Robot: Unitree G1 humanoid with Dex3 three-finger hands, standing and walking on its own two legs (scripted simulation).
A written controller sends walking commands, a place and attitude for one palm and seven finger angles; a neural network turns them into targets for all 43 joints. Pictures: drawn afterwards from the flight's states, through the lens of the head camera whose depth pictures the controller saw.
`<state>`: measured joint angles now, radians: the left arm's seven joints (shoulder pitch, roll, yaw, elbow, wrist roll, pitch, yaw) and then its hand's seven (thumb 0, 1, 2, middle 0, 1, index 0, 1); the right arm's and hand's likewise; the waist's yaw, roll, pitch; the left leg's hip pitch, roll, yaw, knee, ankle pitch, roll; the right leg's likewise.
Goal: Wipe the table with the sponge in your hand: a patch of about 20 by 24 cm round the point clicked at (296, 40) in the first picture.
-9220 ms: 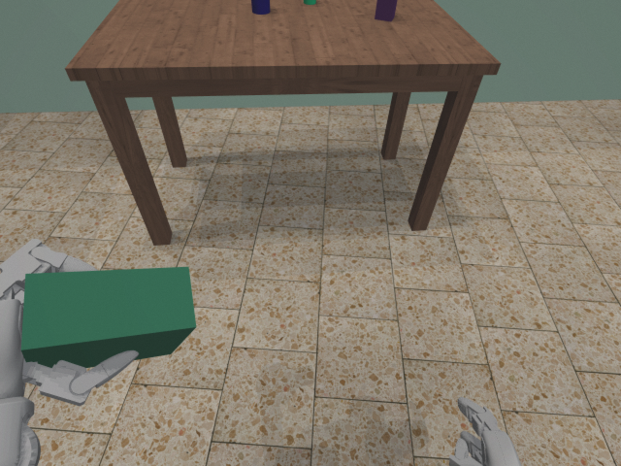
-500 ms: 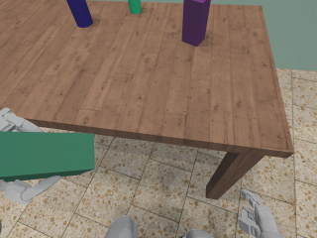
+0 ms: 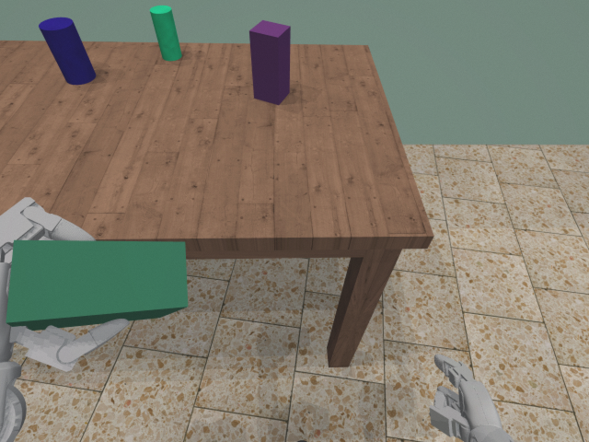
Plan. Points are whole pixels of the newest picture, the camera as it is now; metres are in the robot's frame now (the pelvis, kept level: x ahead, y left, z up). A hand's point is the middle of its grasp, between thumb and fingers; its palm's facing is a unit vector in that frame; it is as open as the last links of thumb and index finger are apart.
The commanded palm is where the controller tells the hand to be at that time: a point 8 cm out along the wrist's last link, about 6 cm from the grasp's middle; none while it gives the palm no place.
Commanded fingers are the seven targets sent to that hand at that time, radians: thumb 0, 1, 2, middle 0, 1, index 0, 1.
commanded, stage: turn to face it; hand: left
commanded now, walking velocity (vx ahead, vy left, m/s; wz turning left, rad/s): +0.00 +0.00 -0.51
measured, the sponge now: (127, 285) +0.23 +0.20 +0.15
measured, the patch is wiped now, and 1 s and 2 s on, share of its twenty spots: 0.00 0.00 0.00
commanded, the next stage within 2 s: come to a stop and stand still in 0.36 s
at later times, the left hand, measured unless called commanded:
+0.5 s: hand (232, 284) +0.23 +0.09 +0.17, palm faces +0.03 -0.81 -0.59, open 10.4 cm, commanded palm +0.18 +0.17 +0.18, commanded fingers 0.00 0.10 1.30 -1.20 -1.60 -1.20 -1.60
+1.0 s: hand (190, 259) +0.23 +0.12 +0.21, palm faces +0.31 -0.87 -0.39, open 10.4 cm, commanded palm +0.14 +0.15 +0.18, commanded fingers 0.00 0.10 1.30 -1.20 -1.60 -1.20 -1.60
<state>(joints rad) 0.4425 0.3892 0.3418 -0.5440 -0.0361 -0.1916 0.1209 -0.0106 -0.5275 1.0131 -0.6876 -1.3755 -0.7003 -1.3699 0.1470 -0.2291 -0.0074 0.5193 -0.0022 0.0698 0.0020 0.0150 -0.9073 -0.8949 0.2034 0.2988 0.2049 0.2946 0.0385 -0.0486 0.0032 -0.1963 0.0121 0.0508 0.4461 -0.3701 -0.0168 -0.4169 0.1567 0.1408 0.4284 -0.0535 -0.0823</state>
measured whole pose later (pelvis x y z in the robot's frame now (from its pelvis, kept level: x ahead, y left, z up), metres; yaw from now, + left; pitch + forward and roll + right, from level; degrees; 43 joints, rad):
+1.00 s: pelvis -0.09 -0.07 -0.01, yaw -16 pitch -1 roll +0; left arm 0.11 0.43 0.43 -0.24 -0.01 -0.26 0.13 -0.01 -0.53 1.02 -0.69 -1.38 -0.70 -1.37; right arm 0.18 -0.16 0.06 0.61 -0.01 -0.15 -0.03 0.02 -0.90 -0.89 0.21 0.30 0.21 0.29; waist 0.06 0.03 0.05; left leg -0.32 0.06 0.03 0.60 -0.28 -0.02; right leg -0.30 0.04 -0.05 0.58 -0.26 -0.07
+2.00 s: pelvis -0.05 -0.04 +0.01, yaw -19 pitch +0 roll -1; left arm 0.44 0.33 0.33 -0.44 -0.03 -0.15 0.12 -0.01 -0.53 1.02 -0.69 -1.38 -0.70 -1.37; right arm 0.19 -0.21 0.02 0.57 -0.02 -0.08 -0.05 0.02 -0.90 -0.89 0.21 0.30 0.21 0.30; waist 0.02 0.01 0.03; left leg -0.18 -0.03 0.01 0.39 -0.21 0.04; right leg -0.17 0.01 0.02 0.34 -0.17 0.01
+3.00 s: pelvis -0.04 -0.01 +0.00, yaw -18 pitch +0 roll +1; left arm 0.50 0.36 0.36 -0.50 -0.05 -0.16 0.15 -0.01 -0.53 1.02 -0.70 -1.37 -0.71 -1.37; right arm 0.20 -0.23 -0.01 0.54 -0.02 -0.08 -0.03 0.02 -0.91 -0.89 0.20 0.30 0.21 0.29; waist 0.01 0.01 0.04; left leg -0.22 -0.11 0.04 0.48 -0.26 0.10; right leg -0.30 -0.04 -0.05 0.70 -0.37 0.01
